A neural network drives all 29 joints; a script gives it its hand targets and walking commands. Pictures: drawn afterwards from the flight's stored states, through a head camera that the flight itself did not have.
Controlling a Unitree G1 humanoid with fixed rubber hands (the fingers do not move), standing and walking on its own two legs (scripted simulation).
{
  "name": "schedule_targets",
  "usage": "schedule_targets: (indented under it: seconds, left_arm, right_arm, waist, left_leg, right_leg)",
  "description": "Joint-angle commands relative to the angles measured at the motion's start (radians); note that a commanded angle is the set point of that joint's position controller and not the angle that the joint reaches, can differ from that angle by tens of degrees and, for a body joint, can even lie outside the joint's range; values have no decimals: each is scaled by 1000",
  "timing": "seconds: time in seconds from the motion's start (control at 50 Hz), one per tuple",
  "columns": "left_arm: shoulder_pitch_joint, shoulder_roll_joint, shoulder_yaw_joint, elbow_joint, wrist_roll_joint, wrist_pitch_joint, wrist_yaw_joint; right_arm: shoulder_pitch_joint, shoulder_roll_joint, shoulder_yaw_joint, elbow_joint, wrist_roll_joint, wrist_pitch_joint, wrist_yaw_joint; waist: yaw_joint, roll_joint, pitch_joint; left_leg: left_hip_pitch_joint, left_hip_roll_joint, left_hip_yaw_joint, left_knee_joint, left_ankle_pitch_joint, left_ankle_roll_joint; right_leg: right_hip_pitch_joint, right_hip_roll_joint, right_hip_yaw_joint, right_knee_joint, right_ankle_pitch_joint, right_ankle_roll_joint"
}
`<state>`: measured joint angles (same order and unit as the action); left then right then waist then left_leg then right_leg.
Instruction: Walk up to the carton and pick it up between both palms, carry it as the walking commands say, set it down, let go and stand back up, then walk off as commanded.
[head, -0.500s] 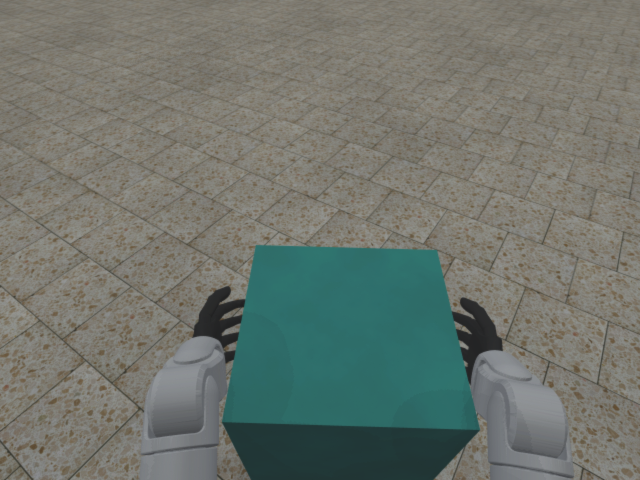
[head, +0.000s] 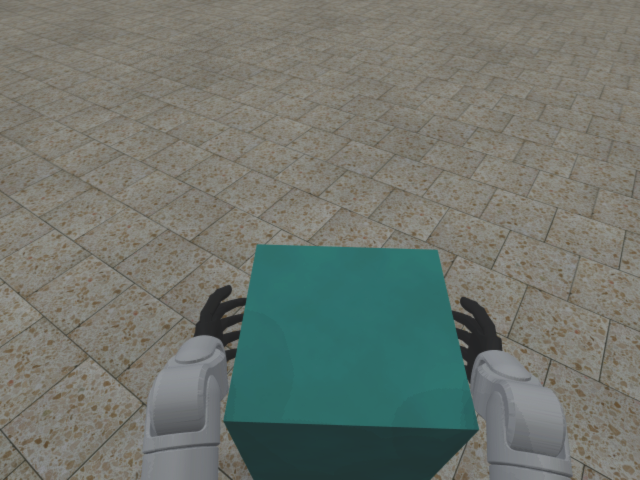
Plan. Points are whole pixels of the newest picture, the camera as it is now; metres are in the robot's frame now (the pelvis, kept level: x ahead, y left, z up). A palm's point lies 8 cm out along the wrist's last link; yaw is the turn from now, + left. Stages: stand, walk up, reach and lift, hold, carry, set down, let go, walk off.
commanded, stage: carry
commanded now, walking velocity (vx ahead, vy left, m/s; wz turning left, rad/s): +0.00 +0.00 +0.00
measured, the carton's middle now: (341, 375) +0.28 +0.00 -0.02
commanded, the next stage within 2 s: hold in 0.06 s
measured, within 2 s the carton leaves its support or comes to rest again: neither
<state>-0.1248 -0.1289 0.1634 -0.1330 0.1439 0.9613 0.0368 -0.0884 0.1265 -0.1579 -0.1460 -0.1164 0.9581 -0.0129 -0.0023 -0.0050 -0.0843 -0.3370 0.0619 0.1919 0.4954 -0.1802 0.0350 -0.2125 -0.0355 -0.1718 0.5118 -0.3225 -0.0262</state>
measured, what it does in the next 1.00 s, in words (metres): stands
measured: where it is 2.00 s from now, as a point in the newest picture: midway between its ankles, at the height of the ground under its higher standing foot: outside the picture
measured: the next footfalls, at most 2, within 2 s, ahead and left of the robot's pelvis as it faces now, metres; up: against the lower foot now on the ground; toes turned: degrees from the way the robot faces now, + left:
none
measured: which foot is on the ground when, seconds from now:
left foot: down 0.00-1.00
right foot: down 0.00-1.00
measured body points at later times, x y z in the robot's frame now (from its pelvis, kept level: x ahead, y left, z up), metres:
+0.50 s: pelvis -0.02 +0.00 +0.01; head -0.04 +0.01 +0.46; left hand +0.26 +0.17 +0.03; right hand +0.26 -0.15 +0.04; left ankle +0.05 +0.10 -0.74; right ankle -0.03 -0.09 -0.74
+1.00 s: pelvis -0.03 +0.00 +0.00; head -0.02 +0.00 +0.45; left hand +0.27 +0.18 +0.01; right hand +0.27 -0.15 +0.01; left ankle +0.05 +0.10 -0.74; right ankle -0.03 -0.09 -0.74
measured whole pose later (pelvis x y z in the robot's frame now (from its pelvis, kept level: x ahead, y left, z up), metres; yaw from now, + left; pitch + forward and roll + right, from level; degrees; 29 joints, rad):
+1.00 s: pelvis -0.03 +0.00 +0.00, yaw -3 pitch -6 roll +0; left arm -0.22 -0.10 0.27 0.21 0.22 0.65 -0.01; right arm -0.25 0.15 -0.21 0.30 -0.23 0.61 0.01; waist 0.05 -0.01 0.11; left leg -0.21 0.03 0.12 0.45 -0.14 0.03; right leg -0.12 0.01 -0.08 0.49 -0.28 -0.04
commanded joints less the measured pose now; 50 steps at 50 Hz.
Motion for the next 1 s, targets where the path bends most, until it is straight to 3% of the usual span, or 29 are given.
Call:
schedule_targets:
  seconds: [0.0,0.04,0.06,0.08,0.1,0.12,0.16,0.18,0.22,0.3,0.4,0.52,0.64,0.66,0.68,0.78,0.86,0.98]
  left_arm:
    - [-422,-697,-617,-82,-263,-13,-177]
    - [-422,-695,-616,-81,-263,-15,-176]
    - [-267,-514,-374,261,-97,-73,-131]
    - [-278,-434,-398,149,-103,-161,-120]
    - [-320,-436,-425,81,-111,-205,-119]
    - [-332,-485,-463,12,-132,-239,-122]
    - [-344,-522,-534,-103,-172,-266,-116]
    - [-319,-500,-521,-119,-163,-267,-101]
    - [-283,-416,-477,-116,-132,-263,-71]
    - [-280,-307,-423,-99,-113,-249,-48]
    - [-313,-281,-398,-51,-136,-234,-60]
    - [-358,-375,-437,-10,-167,-228,-80]
    - [-373,-459,-451,21,-154,-225,-82]
    - [-366,-418,-341,64,-101,-203,-61]
    - [-353,-443,-363,64,-102,-200,-65]
    - [-416,-497,-383,144,-92,-227,-117]
    - [-476,-550,-397,181,-100,-284,-156]
    - [-562,-678,-373,332,-72,-368,-209]
  right_arm:
    - [-449,663,594,-81,236,-17,149]
    - [-449,662,593,-80,235,-19,148]
    - [-254,440,342,271,37,-78,107]
    - [-284,399,352,182,31,-167,97]
    - [-315,405,355,138,39,-214,94]
    - [-328,462,402,71,69,-245,95]
    - [-354,500,493,-47,128,-276,89]
    - [-362,468,513,-69,141,-284,81]
    - [-360,371,501,-50,136,-288,61]
    - [-367,296,445,37,103,-282,35]
    - [-420,311,400,119,77,-276,17]
    - [-444,378,395,134,65,-277,21]
    - [-475,454,441,132,89,-267,54]
    - [-539,458,542,123,159,-266,90]
    - [-491,476,530,138,150,-262,93]
    - [-521,528,426,227,71,-302,102]
    - [-561,601,402,275,45,-350,118]
    - [-655,750,395,391,18,-425,161]
  waist:
    - [0,8,-209]
    - [0,8,-209]
    - [-34,-54,126]
    - [-30,-97,75]
    - [-43,-56,16]
    - [-48,-55,-85]
    - [-12,-19,-250]
    - [26,-3,-257]
    - [56,24,-181]
    - [45,11,-68]
    - [49,9,-38]
    - [18,14,-60]
    - [43,2,-34]
    - [190,20,-19]
    - [148,8,-23]
    - [50,-8,-9]
    - [36,1,-53]
    - [51,-13,-95]
  left_leg:
    - [147,115,-125,-62,144,9]
    - [147,115,-125,-63,144,9]
    - [374,-121,-232,-120,102,-8]
    - [430,-118,-254,-113,153,2]
    - [440,-117,-263,-116,190,5]
    - [479,-116,-272,-104,301,12]
    - [523,-121,-255,-88,462,8]
    - [527,-129,-243,-93,472,2]
    - [522,-135,-224,-109,397,-4]
    - [550,-129,-208,-124,211,-14]
    - [536,-113,-210,-132,66,-9]
    - [575,-100,-234,-120,94,-16]
    - [574,-106,-238,-125,125,-20]
    - [518,-92,-277,-121,214,-4]
    - [517,-92,-281,-123,249,-1]
    - [531,-103,-272,-97,189,-9]
    - [498,-103,-271,-59,192,-9]
    - [401,-99,-273,-7,160,1]
  right_leg:
    - [-3,-127,106,-94,183,-7]
    - [-5,-127,107,-95,181,-7]
    - [-97,83,241,-209,151,-30]
    - [-122,78,265,-215,178,-33]
    - [-66,87,263,-207,205,-38]
    - [-23,88,273,-186,316,-29]
    - [80,88,281,-151,523,-11]
    - [82,87,281,-152,541,-12]
    - [34,90,276,-179,430,-27]
    - [-86,81,284,-219,152,-50]
    - [-128,64,301,-214,-17,-71]
    - [-145,68,307,-199,12,-76]
    - [-111,89,291,-199,53,-72]
    - [-86,40,331,-224,113,-69]
    - [-68,50,325,-217,162,-63]
    - [-106,36,327,-224,127,-50]
    - [-101,37,321,-197,147,-44]
    - [-128,47,311,-134,134,-29]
